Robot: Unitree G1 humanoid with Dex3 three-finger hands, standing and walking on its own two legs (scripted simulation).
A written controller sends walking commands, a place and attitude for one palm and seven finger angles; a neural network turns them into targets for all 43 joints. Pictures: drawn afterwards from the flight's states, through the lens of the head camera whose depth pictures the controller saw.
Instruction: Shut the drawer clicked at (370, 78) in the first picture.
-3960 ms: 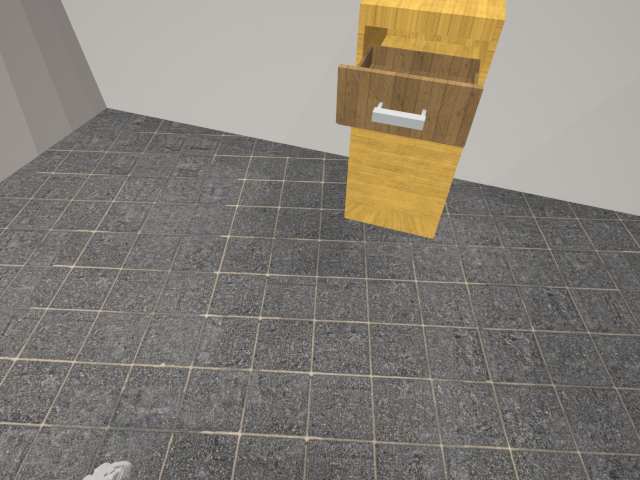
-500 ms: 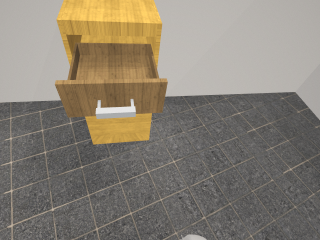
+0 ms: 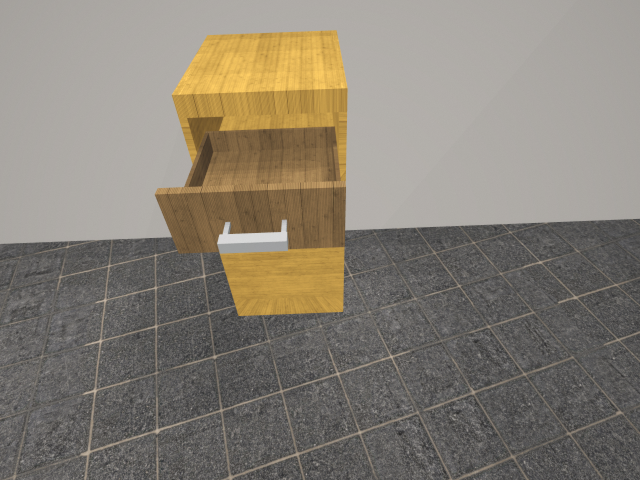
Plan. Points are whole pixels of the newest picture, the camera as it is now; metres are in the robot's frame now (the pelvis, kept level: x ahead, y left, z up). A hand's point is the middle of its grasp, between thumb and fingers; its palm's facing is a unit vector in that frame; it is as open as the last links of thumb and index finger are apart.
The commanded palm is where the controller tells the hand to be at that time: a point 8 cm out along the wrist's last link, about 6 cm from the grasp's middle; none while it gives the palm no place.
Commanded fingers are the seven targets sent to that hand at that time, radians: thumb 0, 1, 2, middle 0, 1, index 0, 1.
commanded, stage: take the last steps up to it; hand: left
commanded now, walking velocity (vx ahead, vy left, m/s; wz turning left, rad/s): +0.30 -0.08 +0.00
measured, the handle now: (254, 234) +0.56 +0.16 -0.03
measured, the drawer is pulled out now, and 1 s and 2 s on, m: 0.30 0.30 0.30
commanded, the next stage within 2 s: come to a stop and stand still in 0.86 s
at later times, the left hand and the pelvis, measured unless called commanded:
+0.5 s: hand out of the picture -0.03 +0.17 -0.18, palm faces +0.11 -0.99 -0.07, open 7.4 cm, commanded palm none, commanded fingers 0.00 0.90 0.90 -0.20 -0.30 -0.20 -0.30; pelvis +0.09 +0.04 -0.01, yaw -1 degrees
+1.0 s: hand (263, 350) +0.39 +0.14 -0.18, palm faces -0.08 -0.97 -0.22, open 7.4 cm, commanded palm none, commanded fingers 0.00 0.90 0.90 -0.20 -0.30 -0.20 -0.30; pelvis +0.26 -0.04 -0.02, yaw -2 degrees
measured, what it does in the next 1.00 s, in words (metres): walks ahead: left foot, then right foot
